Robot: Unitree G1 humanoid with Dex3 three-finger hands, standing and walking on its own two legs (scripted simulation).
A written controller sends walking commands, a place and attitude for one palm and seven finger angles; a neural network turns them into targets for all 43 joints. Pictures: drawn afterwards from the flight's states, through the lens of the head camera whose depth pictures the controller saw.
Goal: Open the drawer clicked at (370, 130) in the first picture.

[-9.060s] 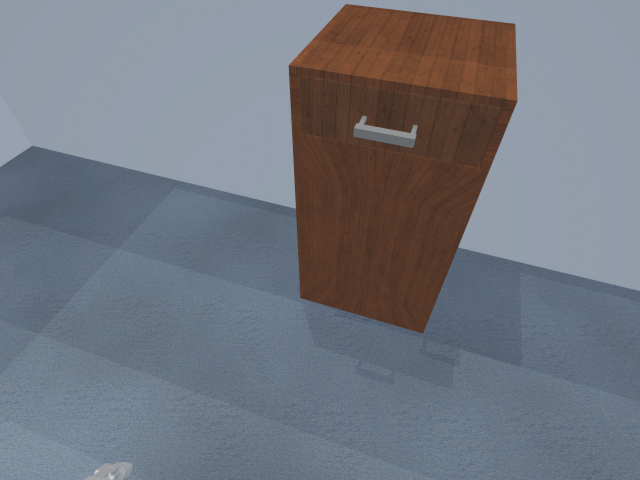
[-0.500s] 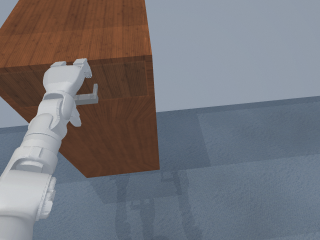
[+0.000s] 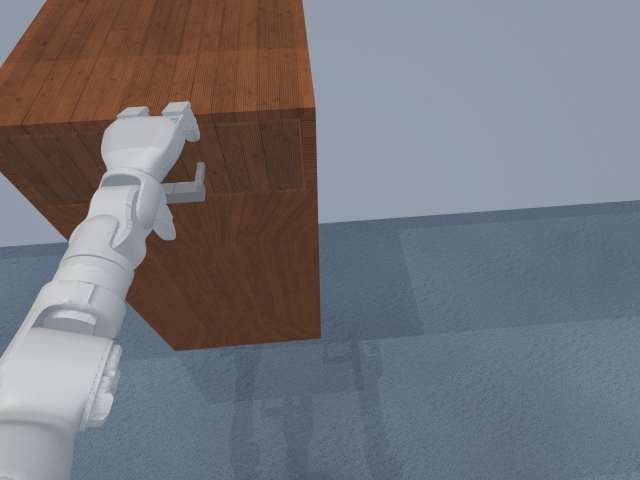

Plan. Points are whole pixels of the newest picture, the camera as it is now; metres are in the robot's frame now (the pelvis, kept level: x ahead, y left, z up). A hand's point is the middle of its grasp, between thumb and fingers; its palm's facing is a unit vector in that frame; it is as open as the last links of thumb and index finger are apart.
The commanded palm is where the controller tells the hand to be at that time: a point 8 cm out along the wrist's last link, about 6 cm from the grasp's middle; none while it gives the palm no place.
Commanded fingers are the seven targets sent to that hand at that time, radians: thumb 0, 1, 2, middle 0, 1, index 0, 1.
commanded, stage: move the hooked fingers above the handle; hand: left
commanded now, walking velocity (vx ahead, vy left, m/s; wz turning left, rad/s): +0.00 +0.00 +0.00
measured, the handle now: (160, 183) +0.52 +0.24 +0.04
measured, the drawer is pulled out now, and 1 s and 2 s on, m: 0.00 0.00 0.00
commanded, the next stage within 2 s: none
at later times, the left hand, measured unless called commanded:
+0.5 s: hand (148, 180) +0.46 +0.22 +0.11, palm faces +0.08 -0.06 -1.00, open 13.8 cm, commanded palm +0.44 +0.24 +0.15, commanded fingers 0.00 -0.50 0.30 -0.30 -1.20 -0.30 -1.20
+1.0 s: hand (146, 165) +0.48 +0.22 +0.11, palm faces +0.11 -0.03 -0.99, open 13.7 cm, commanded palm +0.45 +0.25 +0.15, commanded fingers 0.00 -0.50 0.30 -0.30 -1.20 -0.30 -1.20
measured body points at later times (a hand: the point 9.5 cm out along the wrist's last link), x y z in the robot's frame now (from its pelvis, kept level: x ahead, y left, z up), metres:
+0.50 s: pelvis +0.00 -0.01 +0.00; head +0.07 -0.02 +0.45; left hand +0.45 +0.22 +0.16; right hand +0.09 -0.29 -0.13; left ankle -0.02 +0.07 -0.72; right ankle -0.03 -0.10 -0.72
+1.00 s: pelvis +0.00 +0.00 +0.00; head +0.08 -0.02 +0.44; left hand +0.47 +0.22 +0.17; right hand +0.07 -0.27 -0.14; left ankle -0.02 +0.07 -0.72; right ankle -0.03 -0.10 -0.72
